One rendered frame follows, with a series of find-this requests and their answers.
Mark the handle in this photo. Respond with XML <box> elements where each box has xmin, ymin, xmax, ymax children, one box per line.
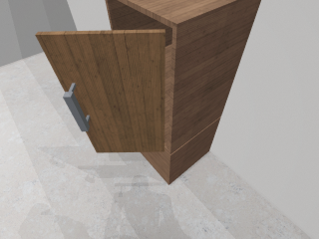
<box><xmin>63</xmin><ymin>83</ymin><xmax>90</xmax><ymax>131</ymax></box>

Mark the cupboard door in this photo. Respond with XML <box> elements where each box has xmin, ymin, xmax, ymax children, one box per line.
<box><xmin>35</xmin><ymin>29</ymin><xmax>165</xmax><ymax>153</ymax></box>

